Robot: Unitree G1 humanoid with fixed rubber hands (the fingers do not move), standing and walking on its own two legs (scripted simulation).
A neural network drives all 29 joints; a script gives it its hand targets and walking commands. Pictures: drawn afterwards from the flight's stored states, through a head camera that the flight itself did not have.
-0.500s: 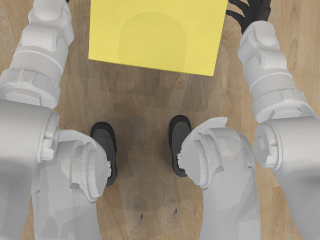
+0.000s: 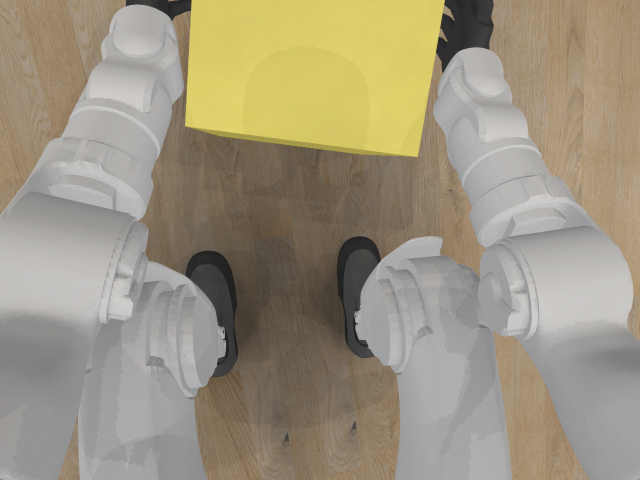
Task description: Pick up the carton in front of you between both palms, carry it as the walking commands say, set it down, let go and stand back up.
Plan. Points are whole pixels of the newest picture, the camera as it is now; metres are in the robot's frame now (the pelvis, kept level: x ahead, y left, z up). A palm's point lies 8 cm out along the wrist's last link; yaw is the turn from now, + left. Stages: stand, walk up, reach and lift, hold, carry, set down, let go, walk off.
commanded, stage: reach and lift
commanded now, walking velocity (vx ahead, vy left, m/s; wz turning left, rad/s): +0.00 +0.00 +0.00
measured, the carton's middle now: (306, 56) +0.52 -0.03 -0.25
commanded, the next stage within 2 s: none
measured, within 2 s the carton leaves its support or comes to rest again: leaves its support in 0.24 s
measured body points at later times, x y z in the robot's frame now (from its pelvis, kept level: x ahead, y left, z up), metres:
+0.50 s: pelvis +0.00 +0.00 +0.02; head +0.29 +0.01 +0.37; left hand +0.53 +0.13 -0.07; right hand +0.50 -0.18 -0.07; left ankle +0.12 +0.12 -0.34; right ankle +0.13 -0.13 -0.34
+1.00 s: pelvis +0.02 +0.00 +0.14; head +0.24 +0.01 +0.54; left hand +0.50 +0.13 +0.08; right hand +0.47 -0.18 +0.09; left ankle +0.12 +0.12 -0.34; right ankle +0.13 -0.13 -0.34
